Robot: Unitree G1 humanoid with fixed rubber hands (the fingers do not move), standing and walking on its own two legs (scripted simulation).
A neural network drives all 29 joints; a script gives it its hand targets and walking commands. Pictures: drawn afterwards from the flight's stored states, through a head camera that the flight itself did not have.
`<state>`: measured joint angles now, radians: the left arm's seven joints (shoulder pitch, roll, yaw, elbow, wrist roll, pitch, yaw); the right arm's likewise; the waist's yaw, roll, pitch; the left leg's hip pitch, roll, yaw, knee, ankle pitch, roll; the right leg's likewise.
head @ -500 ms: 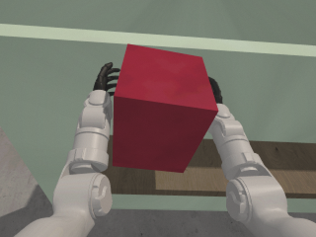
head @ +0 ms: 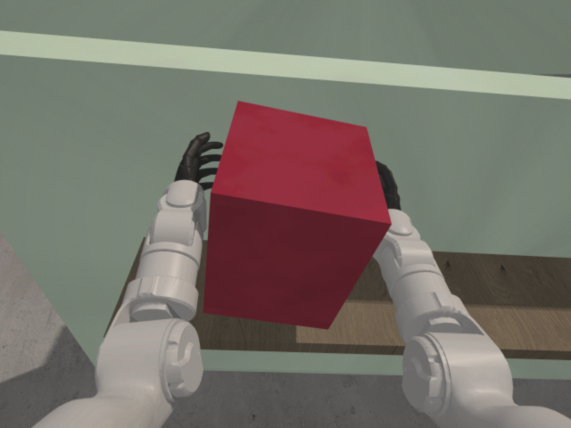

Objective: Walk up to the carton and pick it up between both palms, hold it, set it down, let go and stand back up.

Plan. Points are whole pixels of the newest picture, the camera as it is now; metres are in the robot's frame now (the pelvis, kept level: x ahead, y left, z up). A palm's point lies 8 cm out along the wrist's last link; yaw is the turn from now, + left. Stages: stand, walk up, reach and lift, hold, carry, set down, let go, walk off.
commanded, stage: set down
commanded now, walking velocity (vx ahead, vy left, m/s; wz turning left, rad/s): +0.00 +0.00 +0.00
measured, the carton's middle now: (284, 219) +0.39 +0.00 +0.11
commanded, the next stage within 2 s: none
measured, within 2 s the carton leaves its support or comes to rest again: rests again in 1.54 s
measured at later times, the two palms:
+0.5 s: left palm (196, 198) +0.41 +0.13 +0.13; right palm (383, 223) +0.38 -0.16 +0.11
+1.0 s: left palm (194, 215) +0.40 +0.13 +0.11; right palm (379, 239) +0.37 -0.16 +0.09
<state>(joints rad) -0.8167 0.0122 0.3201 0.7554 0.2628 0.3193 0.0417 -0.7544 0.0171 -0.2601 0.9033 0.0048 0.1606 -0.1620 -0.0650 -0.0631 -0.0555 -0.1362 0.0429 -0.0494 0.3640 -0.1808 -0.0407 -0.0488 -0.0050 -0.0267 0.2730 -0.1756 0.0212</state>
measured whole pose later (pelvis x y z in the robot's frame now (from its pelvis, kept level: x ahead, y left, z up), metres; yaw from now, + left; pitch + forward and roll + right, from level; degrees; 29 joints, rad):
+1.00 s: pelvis +0.00 +0.00 +0.00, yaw -1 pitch +2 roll -1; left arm -0.75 -0.02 0.34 0.84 0.28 0.13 0.03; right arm -0.65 0.09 -0.42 0.89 -0.18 0.00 -0.12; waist -0.03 -0.07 -0.07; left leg -0.23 0.05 -0.04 0.35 -0.16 -0.05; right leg -0.15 0.00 -0.02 0.27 -0.16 0.01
